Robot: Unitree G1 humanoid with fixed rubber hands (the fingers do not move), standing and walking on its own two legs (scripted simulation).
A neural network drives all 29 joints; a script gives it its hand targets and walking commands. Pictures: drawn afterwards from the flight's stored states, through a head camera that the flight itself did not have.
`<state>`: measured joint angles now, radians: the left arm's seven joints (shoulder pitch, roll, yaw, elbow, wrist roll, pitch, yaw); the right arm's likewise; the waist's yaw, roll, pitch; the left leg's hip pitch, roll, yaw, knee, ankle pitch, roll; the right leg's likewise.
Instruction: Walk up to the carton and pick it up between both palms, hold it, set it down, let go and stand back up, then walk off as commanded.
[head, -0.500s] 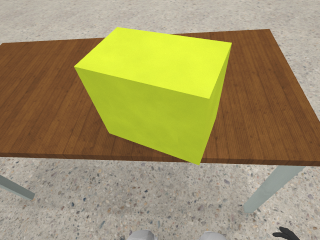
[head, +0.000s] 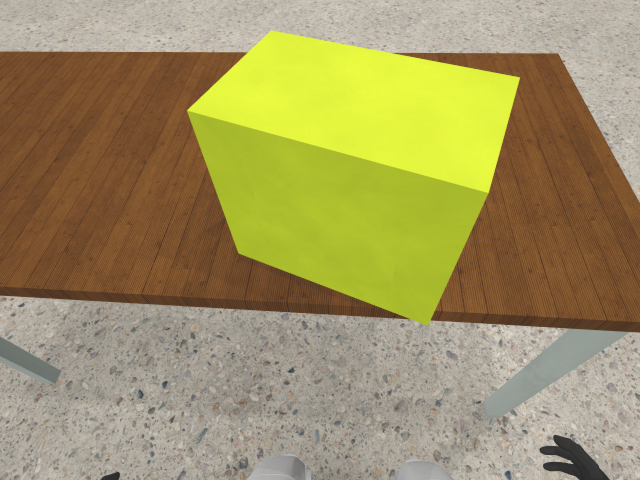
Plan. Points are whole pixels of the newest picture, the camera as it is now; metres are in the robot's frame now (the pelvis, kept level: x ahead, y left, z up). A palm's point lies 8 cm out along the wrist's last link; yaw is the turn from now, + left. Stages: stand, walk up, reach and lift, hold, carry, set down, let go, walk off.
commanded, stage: walk up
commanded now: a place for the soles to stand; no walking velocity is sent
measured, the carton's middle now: (351, 182) +0.46 -0.01 +0.10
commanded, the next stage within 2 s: none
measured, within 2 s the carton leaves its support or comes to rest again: neither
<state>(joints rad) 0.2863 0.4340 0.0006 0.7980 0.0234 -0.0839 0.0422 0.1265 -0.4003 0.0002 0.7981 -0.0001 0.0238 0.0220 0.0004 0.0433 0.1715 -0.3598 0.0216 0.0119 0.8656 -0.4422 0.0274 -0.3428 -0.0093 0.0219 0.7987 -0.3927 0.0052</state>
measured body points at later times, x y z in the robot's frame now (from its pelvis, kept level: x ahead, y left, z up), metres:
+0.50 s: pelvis -0.01 +0.01 +0.00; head +0.03 +0.00 +0.45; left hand +0.07 +0.35 -0.09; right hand +0.11 -0.29 -0.12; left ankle +0.02 +0.10 -0.70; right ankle +0.00 -0.15 -0.69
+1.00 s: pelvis +0.00 +0.04 -0.01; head +0.02 +0.03 +0.44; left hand +0.07 +0.39 -0.09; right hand +0.11 -0.26 -0.12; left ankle +0.02 +0.14 -0.70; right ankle -0.01 -0.13 -0.67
